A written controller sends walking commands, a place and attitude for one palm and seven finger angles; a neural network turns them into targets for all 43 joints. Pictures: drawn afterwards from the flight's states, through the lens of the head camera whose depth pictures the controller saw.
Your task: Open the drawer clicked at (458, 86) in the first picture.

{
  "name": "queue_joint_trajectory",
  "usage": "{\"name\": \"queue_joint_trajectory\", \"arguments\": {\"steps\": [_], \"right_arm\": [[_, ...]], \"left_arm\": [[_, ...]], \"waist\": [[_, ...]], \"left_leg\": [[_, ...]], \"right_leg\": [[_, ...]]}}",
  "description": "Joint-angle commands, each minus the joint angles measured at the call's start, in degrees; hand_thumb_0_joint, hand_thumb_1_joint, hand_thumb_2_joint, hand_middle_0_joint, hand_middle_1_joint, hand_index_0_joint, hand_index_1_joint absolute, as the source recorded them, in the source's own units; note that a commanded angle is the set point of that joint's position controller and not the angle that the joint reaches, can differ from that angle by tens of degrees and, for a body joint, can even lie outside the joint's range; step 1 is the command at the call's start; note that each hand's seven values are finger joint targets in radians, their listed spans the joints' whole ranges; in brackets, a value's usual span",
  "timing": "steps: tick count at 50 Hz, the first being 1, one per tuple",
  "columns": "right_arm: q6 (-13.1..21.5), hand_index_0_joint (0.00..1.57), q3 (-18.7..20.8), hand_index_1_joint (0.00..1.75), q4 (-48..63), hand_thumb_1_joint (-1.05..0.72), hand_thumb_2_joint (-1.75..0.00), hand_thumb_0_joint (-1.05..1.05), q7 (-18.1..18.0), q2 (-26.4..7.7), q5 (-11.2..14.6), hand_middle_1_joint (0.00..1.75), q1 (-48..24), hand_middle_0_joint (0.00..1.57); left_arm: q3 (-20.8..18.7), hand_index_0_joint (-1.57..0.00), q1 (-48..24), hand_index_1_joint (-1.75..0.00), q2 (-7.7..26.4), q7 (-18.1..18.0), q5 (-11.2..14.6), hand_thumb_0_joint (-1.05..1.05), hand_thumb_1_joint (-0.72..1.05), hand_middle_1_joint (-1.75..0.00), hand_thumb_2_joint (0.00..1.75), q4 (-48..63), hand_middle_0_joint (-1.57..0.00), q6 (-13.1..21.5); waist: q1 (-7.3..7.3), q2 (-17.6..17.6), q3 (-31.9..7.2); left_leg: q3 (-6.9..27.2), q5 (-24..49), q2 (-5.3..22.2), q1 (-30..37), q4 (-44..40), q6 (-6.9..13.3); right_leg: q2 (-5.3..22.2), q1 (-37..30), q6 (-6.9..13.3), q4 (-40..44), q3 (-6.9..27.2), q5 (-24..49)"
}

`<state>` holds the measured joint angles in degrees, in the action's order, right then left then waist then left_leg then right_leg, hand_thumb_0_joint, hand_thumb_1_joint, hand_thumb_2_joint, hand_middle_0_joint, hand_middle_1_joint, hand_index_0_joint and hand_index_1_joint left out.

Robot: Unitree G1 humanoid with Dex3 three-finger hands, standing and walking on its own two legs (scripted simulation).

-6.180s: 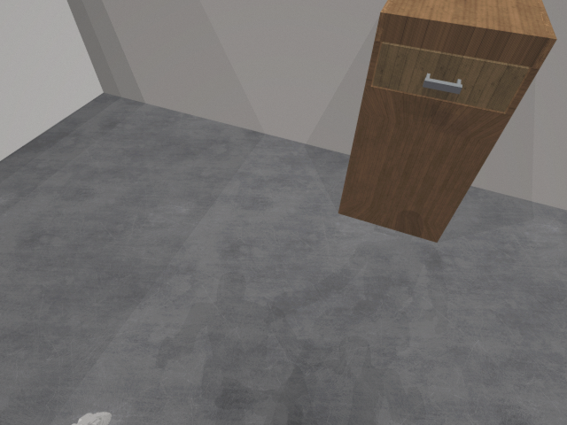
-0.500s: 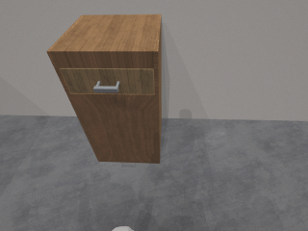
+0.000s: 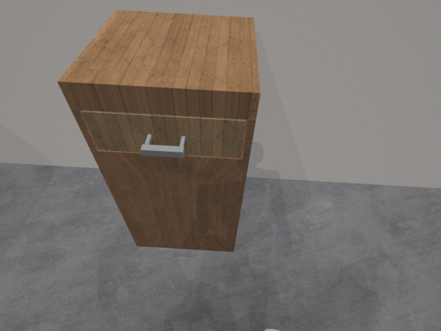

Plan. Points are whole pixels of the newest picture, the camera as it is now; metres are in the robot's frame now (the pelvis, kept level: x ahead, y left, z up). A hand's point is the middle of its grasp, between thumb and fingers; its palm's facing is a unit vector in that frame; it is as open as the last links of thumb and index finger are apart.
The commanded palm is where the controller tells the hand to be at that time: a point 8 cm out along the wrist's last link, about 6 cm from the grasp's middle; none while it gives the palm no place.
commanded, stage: come to a stop and stand still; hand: left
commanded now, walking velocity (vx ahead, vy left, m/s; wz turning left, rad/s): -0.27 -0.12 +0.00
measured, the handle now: (164, 145) +0.56 +0.19 -0.03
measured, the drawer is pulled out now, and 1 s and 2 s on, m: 0.00 0.00 0.00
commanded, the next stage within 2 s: look again from close up in 0.90 s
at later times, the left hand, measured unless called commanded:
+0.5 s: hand out of the picture +0.10 +0.19 -0.19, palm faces +0.05 -0.98 -0.21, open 7.4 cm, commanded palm none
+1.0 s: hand out of the picture +0.01 +0.21 -0.16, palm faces +0.00 -0.97 -0.22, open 7.4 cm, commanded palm none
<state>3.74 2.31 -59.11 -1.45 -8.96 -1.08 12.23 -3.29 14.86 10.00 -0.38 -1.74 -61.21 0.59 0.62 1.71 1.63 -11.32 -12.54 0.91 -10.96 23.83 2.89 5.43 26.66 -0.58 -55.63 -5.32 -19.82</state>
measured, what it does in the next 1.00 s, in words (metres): steps on the spot: right foot, then left foot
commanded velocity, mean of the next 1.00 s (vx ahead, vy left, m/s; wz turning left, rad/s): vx -0.07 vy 0.01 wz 0.00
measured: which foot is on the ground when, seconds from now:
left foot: down 0.00-0.20, up 0.22-0.44, down 0.46-1.00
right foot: up 0.00-0.12, down 0.14-1.00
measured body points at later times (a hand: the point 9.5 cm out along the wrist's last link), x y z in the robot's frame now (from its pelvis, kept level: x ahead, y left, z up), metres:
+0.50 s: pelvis +0.02 +0.01 -0.02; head +0.05 +0.02 +0.43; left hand +0.10 +0.25 -0.17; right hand +0.06 -0.23 -0.16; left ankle +0.00 +0.12 -0.74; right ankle +0.09 -0.12 -0.74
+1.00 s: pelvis +0.01 +0.03 +0.00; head +0.01 +0.01 +0.45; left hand +0.01 +0.26 -0.15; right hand +0.01 -0.19 -0.17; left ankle +0.00 +0.12 -0.74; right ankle +0.05 -0.09 -0.74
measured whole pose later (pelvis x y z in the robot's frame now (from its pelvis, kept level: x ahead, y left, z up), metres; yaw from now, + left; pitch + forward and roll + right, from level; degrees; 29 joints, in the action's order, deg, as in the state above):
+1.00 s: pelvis +0.01 +0.03 +0.00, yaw -1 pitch -1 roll +1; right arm 0.2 -0.9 -59.1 -0.9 -11.5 -0.7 19.1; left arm 1.1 18.1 8.2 -0.8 -1.0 -60.9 -0.5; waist 0.0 -2.7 0.4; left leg -7.5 -14.5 -1.3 -8.9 24.3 2.7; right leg 2.4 15.8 -0.1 -27.3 -1.4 -10.5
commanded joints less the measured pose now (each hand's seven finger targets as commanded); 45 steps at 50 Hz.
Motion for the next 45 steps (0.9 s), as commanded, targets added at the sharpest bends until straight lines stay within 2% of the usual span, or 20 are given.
{"name": "queue_joint_trajectory", "arguments": {"steps": [1,4,6,8,9,10,11,15,19,21,22,23,25,27,28,30,33,35,39,45], "right_arm": [[-0.5,0.2,0.3,0.3,0.2,-0.9,-0.9,0.0,-0.4,-5.3,-0.4,0.3,3.7,0.2],[-1.8,0.2,0.7,0.3,-0.6,-0.9,-0.9,0.0,-0.6,-6.8,-0.2,0.3,2.2,0.2],[-2.5,0.2,0.8,0.3,-1.0,-0.9,-0.9,0.0,-0.5,-5.1,0.3,0.3,3.8,0.2],[-3.7,0.2,0.9,0.3,-1.3,-0.9,-0.9,0.0,-0.1,-3.5,0.8,0.3,6.4,0.2],[-4.5,0.2,1.0,0.3,-1.4,-0.9,-0.9,0.0,-0.2,-3.2,0.8,0.3,7.6,0.2],[-5.2,0.2,1.3,0.3,-0.8,-0.9,-0.9,0.0,-0.3,-3.5,0.8,0.3,6.4,0.2],[-5.5,0.2,1.5,0.3,-0.1,-0.9,-0.9,0.0,-0.5,-3.7,0.8,0.3,5.5,0.2],[-6.1,0.2,1.7,0.3,1.0,-0.9,-0.9,0.0,-0.4,-3.1,1.0,0.3,3.9,0.2],[-5.8,0.2,1.4,0.3,1.0,-0.9,-0.9,0.0,-0.1,-2.4,0.8,0.3,7.0,0.2],[-5.2,0.2,1.2,0.3,0.1,-0.9,-0.9,0.0,0.0,-2.3,0.6,0.3,10.2,0.2],[-3.5,0.2,2.3,0.3,4.0,-0.9,-0.9,0.0,0.0,-8.1,1.1,0.3,8.9,0.2],[-3.1,0.2,1.9,0.3,7.4,-0.9,-0.9,0.0,-0.1,-7.1,0.2,0.3,5.2,0.2],[-3.8,0.2,1.8,0.3,9.9,-0.9,-0.9,0.0,-0.2,-8.8,-0.3,0.3,3.2,0.2],[-4.3,0.2,0.8,0.3,11.5,-0.9,-0.9,0.0,-0.5,-8.7,-0.6,0.3,1.3,0.2],[-4.2,0.2,0.6,0.3,11.9,-0.9,-0.9,0.0,-0.3,-9.2,-0.6,0.3,0.3,0.2],[-3.9,0.2,0.2,0.3,12.2,-0.9,-0.9,0.0,-0.2,-9.5,-0.3,0.3,1.1,0.2],[-3.0,0.2,-0.7,0.3,10.8,-0.9,-0.9,0.0,0.1,-7.4,0.3,0.3,4.0,0.2],[-3.4,0.2,-0.5,0.3,9.6,-0.9,-0.9,0.0,0.2,-8.0,0.2,0.3,6.5,0.2],[-2.8,0.2,-1.0,0.3,7.5,-0.9,-0.9,0.0,0.3,-8.6,0.1,0.3,6.7,0.2],[-2.5,0.2,-1.8,0.3,4.5,-0.9,-0.9,0.0,0.2,-8.1,0.2,0.3,7.3,0.2]], "left_arm": [[1.1,-0.2,3.9,-0.3,-0.8,-0.5,0.6,0.0,0.9,-0.3,0.9,1.4,-0.2,-0.5],[1.0,-0.2,4.0,-0.3,1.2,-1.0,0.6,0.0,0.9,-0.3,0.9,1.6,-0.2,-0.7],[0.4,-0.2,3.6,-0.3,5.7,-1.4,0.4,0.0,0.9,-0.3,0.9,2.1,-0.2,-0.3],[0.0,-0.2,1.7,-0.3,9.0,-1.6,0.5,0.0,0.9,-0.3,0.9,3.3,-0.2,-0.3],[-0.5,-0.2,1.8,-0.3,10.3,-1.8,0.7,0.0,0.9,-0.3,0.9,3.5,-0.2,-0.2],[-0.7,-0.2,1.8,-0.3,10.2,-2.0,0.7,0.0,0.9,-0.3,0.9,4.0,-0.2,-0.3],[-0.8,-0.2,1.3,-0.3,10.0,-2.3,0.5,0.0,0.9,-0.3,0.9,4.2,-0.2,-0.6],[-1.8,-0.2,-4.0,-0.3,10.0,-2.9,-0.1,0.0,0.9,-0.3,0.9,7.0,-0.2,-1.2],[-2.0,-0.2,-5.5,-0.3,9.9,-2.5,-0.2,0.0,0.9,-0.3,0.9,7.5,-0.2,-1.7],[-2.0,-0.2,-6.0,-0.3,9.1,-2.3,0.3,0.0,0.9,-0.3,0.9,7.1,-0.2,-2.0],[-0.6,-0.2,-3.0,-0.3,8.6,-4.6,1.0,0.0,0.9,-0.3,0.9,7.4,-0.2,-1.0],[0.2,-0.2,-1.1,-0.3,6.8,-4.2,1.6,0.0,0.9,-0.3,0.9,9.4,-0.2,-1.8],[0.9,-0.2,-2.6,-0.3,5.5,-2.7,0.4,0.0,0.9,-0.3,0.9,9.7,-0.2,-3.3],[1.0,-0.2,-2.5,-0.3,5.4,-1.8,0.4,0.0,0.9,-0.3,0.9,9.8,-0.2,-3.9],[1.1,-0.2,-0.9,-0.3,4.7,-1.3,0.6,0.0,0.9,-0.3,0.9,9.5,-0.2,-3.3],[1.6,-0.2,1.7,-0.3,3.8,-0.8,0.6,0.0,0.9,-0.3,0.9,9.1,-0.2,-2.3],[2.4,-0.2,2.5,-0.3,6.3,-0.8,0.7,0.0,0.9,-0.3,0.9,8.2,-0.2,-0.8],[2.3,-0.2,0.8,-0.3,7.0,-0.9,0.8,0.0,0.9,-0.3,0.9,7.9,-0.2,-0.5],[2.7,-0.2,1.9,-0.3,5.9,-0.9,0.8,0.0,0.9,-0.3,0.9,6.9,-0.2,-0.6],[3.0,-0.2,3.7,-0.3,5.5,-0.9,0.9,0.0,0.9,-0.3,0.9,3.9,-0.2,-0.1]], "waist": [[0.37,-6.2,0.5],[1.36,-5.6,0.2],[0.92,-0.6,0.8],[-0.73,3.6,-0.7],[-0.83,10.0,-4.2],[0.4,12.2,-5.4],[0.86,10.6,-5.7],[0.42,5.0,-7.4],[-0.72,7.5,-8.2],[-2.28,7.6,-7.7],[-3.38,-6.0,-18.3],[-0.8,-15.7,-15.7],[-0.96,-23.9,-2.6],[-0.22,-14.5,6.8],[0.68,-8.5,6.8],[1.28,-3.1,6.3],[-0.76,-5.1,3.2],[-2.23,4.5,2.0],[-1.59,-1.5,3.2],[-1.0,-1.5,2.7]], "left_leg": [[9.6,27.8,15.7,-1.2,-8.0,6.5],[8.3,27.8,14.1,0.2,-2.3,3.7],[7.3,18.6,9.4,-3.3,2.2,-0.7],[5.7,3.4,4.3,-5.6,6.6,-3.3],[4.6,-5.5,2.2,-5.0,11.8,-4.0],[5.3,-17.7,1.0,-6.5,20.0,-4.3],[7.7,-21.0,0.9,-8.1,26.1,-4.2],[11.8,-20.8,0.5,-11.5,32.7,-4.7],[8.9,-13.4,-0.1,-6.6,17.4,-5.0],[7.9,-2.4,0.0,1.6,3.3,-4.6],[5.3,3.8,4.3,1.4,-1.6,-4.7],[12.0,4.0,8.0,-0.1,-2.2,-2.4],[18.1,14.5,12.8,-4.8,-5.7,1.0],[18.2,6.2,13.5,-13.6,-7.2,4.6],[16.9,4.0,12.9,-13.5,-6.0,5.0],[16.3,-3.0,11.0,-12.1,-4.4,3.5],[13.8,-7.6,4.6,-5.9,-3.1,0.8],[13.4,-10.2,4.5,-3.4,-2.8,0.6],[14.8,-12.0,5.9,-4.6,-8.1,0.8],[14.0,-10.0,5.5,-4.9,-9.0,0.4]], "right_leg": [[0.6,-6.4,-0.9,11.9,2.4,3.5],[-0.7,-12.4,-1.2,24.0,0.6,10.2],[2.1,-17.6,0.0,30.0,5.2,28.9],[10.4,-18.5,5.6,26.9,11.3,48.0],[13.1,-19.6,8.7,28.8,13.6,54.2],[15.4,-19.8,11.5,31.6,14.8,57.9],[16.4,-20.1,13.6,32.0,15.5,59.1],[15.1,-20.8,13.7,31.5,12.4,51.7],[11.6,-18.7,10.7,31.7,10.7,37.8],[9.1,-13.6,7.1,29.6,9.5,25.3],[7.0,-24.5,5.2,18.6,8.3,37.7],[3.0,-18.2,3.5,16.9,5.4,16.4],[-3.3,-5.6,1.4,11.9,0.5,-4.0],[-3.7,-4.0,2.1,6.5,3.8,-5.4],[-3.4,-5.5,2.0,8.9,3.8,-2.8],[-3.3,-9.3,2.0,20.4,4.0,2.4],[-0.2,-8.9,4.2,30.6,11.4,6.4],[-0.5,-7.1,3.9,32.1,11.9,0.9],[-1.4,-8.7,3.1,31.4,9.5,3.0],[-0.5,-11.9,3.0,32.3,9.3,6.0]]}}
